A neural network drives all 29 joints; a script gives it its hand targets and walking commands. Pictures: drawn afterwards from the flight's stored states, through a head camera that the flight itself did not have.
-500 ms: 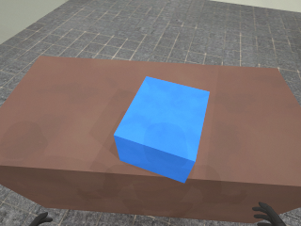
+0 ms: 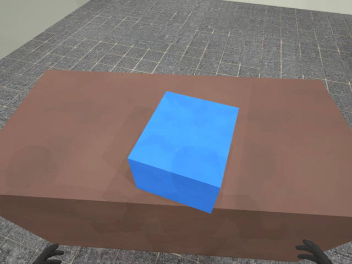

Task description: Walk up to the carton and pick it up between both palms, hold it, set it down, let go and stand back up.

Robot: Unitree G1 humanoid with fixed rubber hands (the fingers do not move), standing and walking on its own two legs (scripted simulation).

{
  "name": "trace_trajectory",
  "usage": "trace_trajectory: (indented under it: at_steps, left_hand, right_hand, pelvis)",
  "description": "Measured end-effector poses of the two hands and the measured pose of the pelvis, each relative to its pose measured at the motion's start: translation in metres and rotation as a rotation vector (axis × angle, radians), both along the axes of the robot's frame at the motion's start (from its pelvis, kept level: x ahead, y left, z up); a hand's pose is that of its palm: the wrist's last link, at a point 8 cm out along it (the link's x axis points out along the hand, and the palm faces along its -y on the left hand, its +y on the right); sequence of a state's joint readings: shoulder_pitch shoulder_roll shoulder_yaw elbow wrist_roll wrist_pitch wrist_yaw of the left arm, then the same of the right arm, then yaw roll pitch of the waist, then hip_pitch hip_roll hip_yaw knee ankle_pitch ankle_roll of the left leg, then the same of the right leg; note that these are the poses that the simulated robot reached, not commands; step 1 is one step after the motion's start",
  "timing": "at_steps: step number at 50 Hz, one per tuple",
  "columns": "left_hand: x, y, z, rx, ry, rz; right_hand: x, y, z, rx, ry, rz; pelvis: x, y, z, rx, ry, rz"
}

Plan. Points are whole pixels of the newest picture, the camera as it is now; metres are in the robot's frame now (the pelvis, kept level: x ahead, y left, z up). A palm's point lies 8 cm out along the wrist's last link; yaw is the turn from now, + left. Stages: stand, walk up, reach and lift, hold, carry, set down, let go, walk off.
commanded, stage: stand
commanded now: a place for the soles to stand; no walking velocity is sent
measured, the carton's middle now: (187, 148) +0.41 -0.01 -0.03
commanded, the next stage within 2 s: reach and lift in 0.56 s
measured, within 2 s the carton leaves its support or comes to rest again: neither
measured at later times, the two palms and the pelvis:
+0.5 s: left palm out of the picture +0.09 +0.33 -0.09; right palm out of the picture +0.11 -0.31 -0.08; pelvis +0.00 +0.01 +0.00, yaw +0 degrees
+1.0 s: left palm (46, 248) +0.16 +0.31 -0.06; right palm out of the picture +0.13 -0.29 -0.06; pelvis -0.01 +0.00 +0.00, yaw -1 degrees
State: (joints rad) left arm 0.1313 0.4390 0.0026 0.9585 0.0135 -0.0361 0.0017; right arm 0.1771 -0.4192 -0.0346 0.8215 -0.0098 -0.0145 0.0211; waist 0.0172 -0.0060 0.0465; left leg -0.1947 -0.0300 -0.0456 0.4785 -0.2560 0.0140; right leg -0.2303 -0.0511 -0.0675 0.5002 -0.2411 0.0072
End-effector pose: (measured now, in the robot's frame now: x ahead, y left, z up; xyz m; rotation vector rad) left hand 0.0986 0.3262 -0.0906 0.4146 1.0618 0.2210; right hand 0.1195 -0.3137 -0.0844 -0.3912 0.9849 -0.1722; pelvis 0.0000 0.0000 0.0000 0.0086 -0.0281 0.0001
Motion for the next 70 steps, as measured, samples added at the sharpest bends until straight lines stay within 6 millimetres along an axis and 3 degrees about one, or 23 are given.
trace_trajectory:
  at_steps: [29,37,41,48,55,61,70]
  left_hand:
    - [-0.006,0.006,-0.003,-0.01,0.03,0.015]
    - [0.059,-0.015,0.02,0.002,-0.044,-0.002]
    - [0.074,-0.02,0.033,-0.021,-0.117,-0.018]
    - [0.064,-0.02,0.032,-0.072,-0.153,0.0]
    - [0.045,-0.017,0.03,-0.088,-0.154,-0.009]
    - [0.054,-0.024,0.042,-0.113,-0.253,-0.045]
    - [0.059,-0.038,0.053,-0.15,-0.311,-0.079]
  right_hand:
    - [-0.008,0.003,0.001,-0.014,0.023,-0.013]
    - [0.017,0.004,0.0,0.019,-0.116,0.017]
    - [0.017,0.0,0.006,0.011,-0.153,-0.008]
    - [0.015,0.014,0.027,-0.002,-0.266,-0.033]
    - [0.002,0.039,0.029,0.037,-0.285,-0.048]
    - [0.002,0.056,0.034,0.069,-0.343,-0.06]
    - [0.009,0.057,0.045,0.078,-0.417,-0.083]
  pelvis:
    - [0.0,0.006,0.002,-0.008,-0.002,-0.001]
    - [-0.012,0.0,-0.008,-0.017,-0.024,-0.009]
    - [-0.012,-0.004,-0.008,-0.016,-0.043,-0.012]
    - [-0.014,-0.004,-0.004,-0.016,-0.101,-0.012]
    - [-0.019,0.002,-0.002,-0.021,-0.122,-0.016]
    - [-0.022,0.002,-0.002,-0.022,-0.128,-0.021]
    - [-0.02,-0.007,-0.001,-0.016,-0.136,-0.026]
